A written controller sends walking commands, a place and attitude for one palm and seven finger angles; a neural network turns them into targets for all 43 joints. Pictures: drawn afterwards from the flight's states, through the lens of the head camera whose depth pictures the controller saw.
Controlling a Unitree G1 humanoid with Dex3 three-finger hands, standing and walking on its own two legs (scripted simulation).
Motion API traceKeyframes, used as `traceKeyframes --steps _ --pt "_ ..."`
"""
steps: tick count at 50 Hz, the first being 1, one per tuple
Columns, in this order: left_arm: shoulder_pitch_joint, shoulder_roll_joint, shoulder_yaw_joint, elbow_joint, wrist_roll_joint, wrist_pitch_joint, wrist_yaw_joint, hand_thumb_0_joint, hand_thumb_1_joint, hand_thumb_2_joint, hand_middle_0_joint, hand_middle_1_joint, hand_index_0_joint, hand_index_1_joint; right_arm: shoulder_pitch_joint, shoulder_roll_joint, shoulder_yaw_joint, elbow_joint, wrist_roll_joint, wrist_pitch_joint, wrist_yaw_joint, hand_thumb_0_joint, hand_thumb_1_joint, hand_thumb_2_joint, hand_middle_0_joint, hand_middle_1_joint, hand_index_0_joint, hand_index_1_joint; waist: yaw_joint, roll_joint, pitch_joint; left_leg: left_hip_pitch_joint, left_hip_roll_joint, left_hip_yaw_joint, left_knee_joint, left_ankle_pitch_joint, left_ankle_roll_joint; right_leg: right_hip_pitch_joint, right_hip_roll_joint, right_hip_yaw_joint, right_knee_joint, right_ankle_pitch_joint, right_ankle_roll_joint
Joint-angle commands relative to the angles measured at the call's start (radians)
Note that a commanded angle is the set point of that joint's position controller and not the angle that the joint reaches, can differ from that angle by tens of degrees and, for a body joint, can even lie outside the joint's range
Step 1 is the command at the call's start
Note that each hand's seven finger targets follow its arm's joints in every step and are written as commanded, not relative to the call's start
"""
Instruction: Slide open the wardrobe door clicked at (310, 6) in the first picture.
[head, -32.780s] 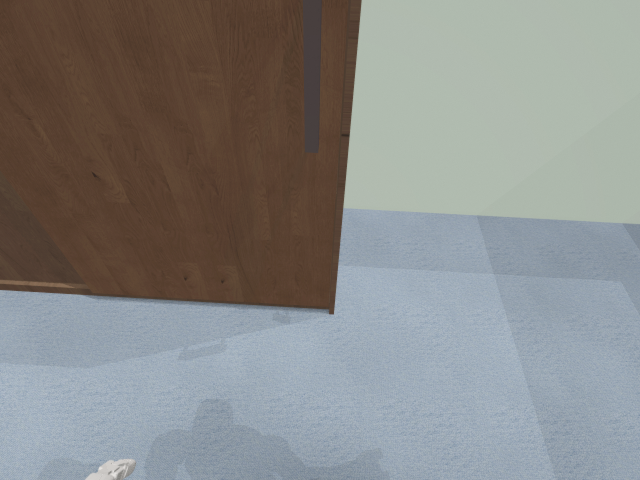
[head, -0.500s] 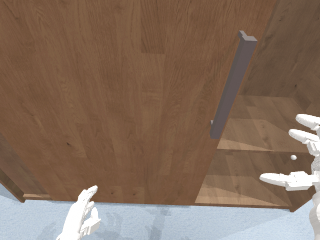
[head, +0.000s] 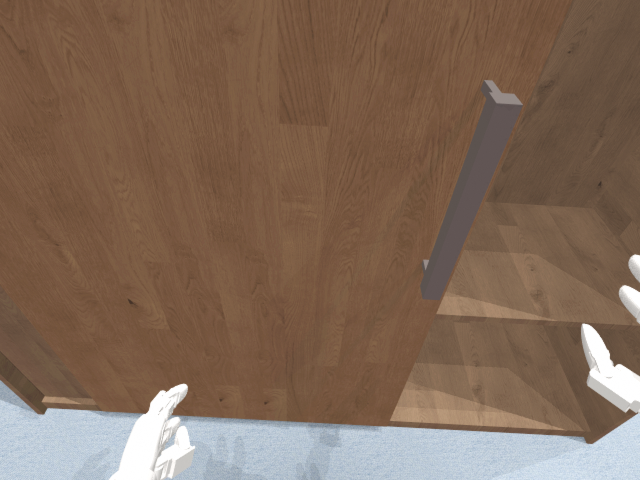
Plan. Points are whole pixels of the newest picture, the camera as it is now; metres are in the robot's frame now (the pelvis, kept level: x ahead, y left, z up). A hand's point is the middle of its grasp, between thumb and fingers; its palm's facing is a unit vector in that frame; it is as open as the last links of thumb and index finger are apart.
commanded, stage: draw the hand back to the body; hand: right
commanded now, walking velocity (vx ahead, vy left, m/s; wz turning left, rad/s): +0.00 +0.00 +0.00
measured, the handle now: (455, 205) +0.43 -0.19 +0.15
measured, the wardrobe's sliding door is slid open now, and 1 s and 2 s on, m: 0.63 0.63 0.63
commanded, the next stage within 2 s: step back with the hand held close in 0.40 s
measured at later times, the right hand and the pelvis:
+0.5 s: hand (612, 372) +0.18 -0.26 +0.16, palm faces +0.47 +0.82 -0.34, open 7.5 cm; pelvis +0.00 +0.00 +0.00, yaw +0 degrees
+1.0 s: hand out of the picture +0.14 -0.29 +0.15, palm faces +0.40 +0.79 -0.46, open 7.5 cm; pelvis -0.06 -0.02 -0.01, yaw +0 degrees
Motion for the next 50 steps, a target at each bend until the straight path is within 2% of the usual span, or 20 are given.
traceKeyframes --steps 1,3,5,6,8,11,12,25,26,27,28,29,30,33,36,38,41,43,46,50 --pt "-0.135 0.107 0.042 -0.168 -0.002 -0.043 0.008 0.000 0.900 0.900 -0.200 -0.300 -0.200 -0.300 -0.085 -0.197 -0.138 -0.225 0.003 -0.055 -0.021 0.000 -0.900 -0.900 0.200 0.300 0.200 0.300 -0.005 -0.019 -0.068 -0.049 -0.017 0.030 -0.066 0.218 0.024 0.056 -0.009 -0.003 -0.060 0.204 -0.014" --pt "-0.131 0.103 0.039 -0.167 -0.002 -0.039 0.007 0.000 0.900 0.900 -0.200 -0.300 -0.200 -0.300 -0.104 -0.183 -0.119 -0.234 -0.001 -0.053 -0.021 0.000 -0.900 -0.900 0.200 0.300 0.200 0.300 0.001 -0.042 -0.075 -0.049 -0.014 0.029 -0.060 0.226 0.025 0.061 -0.009 -0.002 -0.058 0.217 -0.013" --pt "-0.126 0.104 0.040 -0.166 0.000 -0.039 0.008 0.000 0.900 0.900 -0.200 -0.300 -0.200 -0.300 -0.110 -0.185 -0.121 -0.235 -0.004 -0.050 -0.025 0.000 -0.900 -0.900 0.200 0.300 0.200 0.300 0.001 -0.038 -0.087 -0.048 -0.015 0.032 -0.053 0.235 0.025 0.068 -0.008 -0.001 -0.055 0.231 -0.013" --pt "-0.129 0.108 0.041 -0.166 0.001 -0.041 0.009 0.000 0.900 0.900 -0.200 -0.300 -0.200 -0.300 -0.098 -0.190 -0.124 -0.230 -0.003 -0.045 -0.024 0.000 -0.900 -0.900 0.200 0.300 0.200 0.300 -0.001 -0.007 -0.083 -0.050 -0.020 0.034 -0.059 0.251 0.023 0.069 -0.008 -0.001 -0.052 0.243 -0.016" --pt "-0.130 0.105 0.039 -0.167 0.001 -0.037 0.007 0.000 0.900 0.900 -0.200 -0.300 -0.200 -0.300 -0.115 -0.177 -0.109 -0.238 -0.004 -0.042 -0.024 0.000 -0.900 -0.900 0.200 0.300 0.200 0.300 0.001 -0.038 -0.088 -0.046 -0.015 0.031 -0.053 0.250 0.023 0.068 -0.009 -0.001 -0.052 0.245 -0.014" --pt "-0.133 0.107 0.041 -0.166 0.002 -0.037 0.008 0.000 0.900 0.900 -0.200 -0.300 -0.200 -0.300 -0.094 -0.197 -0.132 -0.227 -0.003 -0.037 -0.026 0.000 -0.900 -0.900 0.200 0.300 0.200 0.300 -0.006 -0.011 -0.093 -0.040 -0.018 0.033 -0.056 0.266 0.024 0.069 -0.007 -0.001 -0.050 0.256 -0.017" --pt "-0.134 0.102 0.038 -0.167 0.000 -0.034 0.007 0.000 0.900 0.900 -0.200 -0.300 -0.200 -0.300 -0.106 -0.177 -0.112 -0.231 -0.003 -0.037 -0.023 0.000 -0.900 -0.900 0.200 0.300 0.200 0.300 0.000 -0.015 -0.090 -0.042 -0.015 0.034 -0.053 0.250 0.023 0.068 -0.009 0.000 -0.054 0.244 -0.014" --pt "-0.150 0.099 0.039 -0.164 -0.003 -0.033 0.012 0.000 0.900 0.900 -0.200 -0.300 -0.200 -0.300 -0.120 -0.180 -0.116 -0.212 0.004 -0.050 -0.020 0.000 -0.900 -0.900 0.200 0.300 0.200 0.300 0.001 -0.021 -0.032 -0.070 -0.016 0.027 -0.099 0.127 0.020 0.056 -0.006 -0.003 -0.077 0.117 -0.017" --pt "-0.154 0.104 0.039 -0.163 -0.002 -0.039 0.014 0.000 0.900 0.900 -0.200 -0.300 -0.200 -0.300 -0.157 -0.210 -0.136 -0.249 0.003 -0.055 -0.024 0.000 -0.900 -0.900 0.200 0.300 0.200 0.300 -0.001 -0.037 -0.051 -0.059 -0.018 0.025 -0.106 0.128 0.022 0.065 -0.003 0.000 -0.078 0.118 -0.017" --pt "-0.158 0.130 0.042 -0.201 -0.011 -0.014 0.006 0.000 0.900 0.900 -0.200 -0.300 -0.200 -0.300 -0.265 -0.338 -0.257 -0.317 -0.014 -0.099 -0.039 0.000 -0.900 -0.900 0.200 0.300 0.200 0.300 0.037 -0.022 0.007 -0.150 0.028 -0.042 -0.161 0.163 0.014 -0.014 -0.016 0.018 -0.028 0.083 -0.038" --pt "-0.147 0.111 0.041 -0.182 -0.006 0.002 0.006 0.000 0.900 0.900 -0.200 -0.300 -0.200 -0.300 -0.155 -0.246 -0.191 -0.226 -0.014 -0.106 -0.033 0.000 -0.900 -0.900 0.200 0.300 0.200 0.300 0.043 0.032 -0.001 -0.160 0.050 -0.041 -0.161 0.176 0.019 -0.018 -0.011 0.029 -0.001 0.102 -0.036" --pt "-0.138 0.110 0.044 -0.192 -0.005 0.015 0.001 0.000 0.900 0.900 -0.200 -0.300 -0.200 -0.300 -0.078 -0.208 -0.161 -0.192 -0.017 -0.105 -0.028 0.000 -0.900 -0.900 0.200 0.300 0.200 0.300 0.042 0.058 -0.016 -0.176 0.059 -0.045 -0.158 0.192 0.019 -0.013 -0.013 0.026 0.018 0.124 -0.035" --pt "-0.129 0.112 0.048 -0.201 -0.006 0.026 -0.003 0.000 0.900 0.900 -0.200 -0.300 -0.200 -0.300 -0.044 -0.194 -0.147 -0.200 -0.018 -0.109 -0.026 0.000 -0.900 -0.900 0.200 0.300 0.200 0.300 0.045 0.044 -0.041 -0.171 0.063 -0.038 -0.142 0.221 0.018 -0.013 -0.016 0.023 0.025 0.158 -0.034" --pt "-0.115 0.119 0.060 -0.219 -0.009 0.049 -0.001 0.000 0.900 0.900 -0.200 -0.300 -0.200 -0.300 0.017 -0.202 -0.158 -0.228 -0.019 -0.125 -0.030 0.000 -0.900 -0.900 0.200 0.300 0.200 0.300 0.049 -0.006 -0.124 -0.137 0.050 -0.015 -0.084 0.324 0.007 0.011 -0.031 0.022 0.016 0.297 -0.032" --pt "-0.113 0.125 0.068 -0.240 -0.014 0.065 0.004 0.000 0.900 0.900 -0.200 -0.300 -0.200 -0.300 0.048 -0.241 -0.196 -0.261 -0.015 -0.133 -0.037 0.000 -0.900 -0.900 0.200 0.300 0.200 0.300 0.049 -0.004 -0.173 -0.121 0.032 -0.002 -0.048 0.367 -0.002 0.023 -0.042 0.025 0.008 0.382 -0.032" --pt "-0.107 0.126 0.069 -0.254 -0.018 0.076 0.006 0.000 0.900 0.900 -0.200 -0.300 -0.200 -0.300 0.058 -0.238 -0.193 -0.266 -0.012 -0.133 -0.040 0.000 -0.900 -0.900 0.200 0.300 0.200 0.300 0.050 -0.001 -0.169 -0.116 0.024 0.002 -0.029 0.344 -0.005 -0.009 -0.050 0.037 -0.005 0.381 -0.032" --pt "-0.105 0.132 0.075 -0.267 -0.021 0.079 0.010 0.000 0.900 0.900 -0.200 -0.300 -0.200 -0.300 0.066 -0.269 -0.222 -0.293 -0.011 -0.143 -0.047 0.000 -0.900 -0.900 0.200 0.300 0.200 0.300 0.050 -0.007 -0.175 -0.106 0.015 0.001 -0.018 0.299 -0.008 -0.050 -0.053 0.045 -0.020 0.320 -0.035" --pt "-0.096 0.131 0.074 -0.273 -0.025 0.078 0.009 0.000 0.900 0.900 -0.200 -0.300 -0.200 -0.300 0.077 -0.250 -0.208 -0.291 -0.010 -0.147 -0.049 0.000 -0.900 -0.900 0.200 0.300 0.200 0.300 0.052 -0.013 -0.162 -0.100 0.009 0.002 -0.004 0.251 -0.010 -0.095 -0.062 0.059 -0.040 0.256 -0.037" --pt "-0.097 0.143 0.079 -0.278 -0.024 0.065 0.011 0.000 0.900 0.900 -0.200 -0.300 -0.200 -0.300 0.068 -0.262 -0.223 -0.311 -0.019 -0.163 -0.053 0.000 -0.900 -0.900 0.200 0.300 0.200 0.300 0.054 -0.058 -0.139 -0.058 -0.007 -0.003 0.024 0.177 -0.011 -0.208 -0.075 0.086 -0.088 0.063 -0.054" --pt "-0.090 0.150 0.078 -0.280 -0.027 0.043 0.011 0.000 0.900 0.900 -0.200 -0.300 -0.200 -0.300 0.051 -0.237 -0.215 -0.288 -0.037 -0.185 -0.057 0.000 -0.900 -0.900 0.200 0.300 0.200 0.300 0.054 -0.089 -0.081 0.027 -0.023 -0.018 0.104 0.071 -0.011 -0.444 -0.110 0.150 -0.163 -0.290 -0.085"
